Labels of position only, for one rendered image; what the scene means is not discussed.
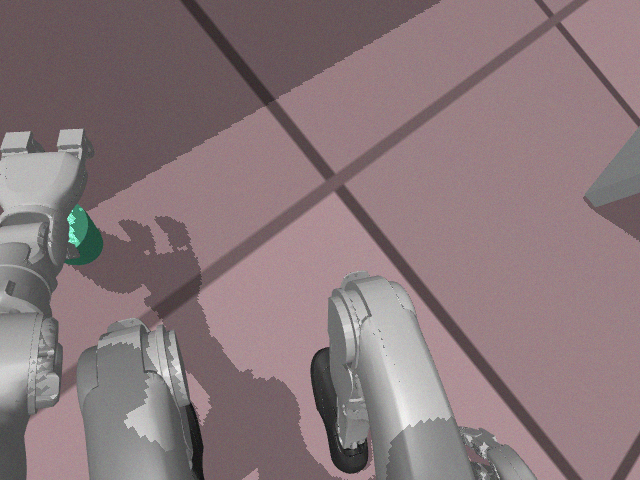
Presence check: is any left robot hand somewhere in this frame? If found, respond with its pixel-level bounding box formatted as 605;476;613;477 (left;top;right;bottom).
0;129;95;260

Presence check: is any right robot hand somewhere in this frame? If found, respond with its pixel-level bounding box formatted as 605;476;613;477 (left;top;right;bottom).
458;427;538;480

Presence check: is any cup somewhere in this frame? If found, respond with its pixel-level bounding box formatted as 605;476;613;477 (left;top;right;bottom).
64;203;103;265

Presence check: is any right robot foot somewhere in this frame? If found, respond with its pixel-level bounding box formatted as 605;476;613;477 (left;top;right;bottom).
311;347;368;474

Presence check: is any left robot foot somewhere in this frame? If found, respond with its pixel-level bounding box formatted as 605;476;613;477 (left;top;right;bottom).
185;402;204;480

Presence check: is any left robot arm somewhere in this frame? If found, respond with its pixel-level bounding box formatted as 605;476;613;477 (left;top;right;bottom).
0;205;70;480

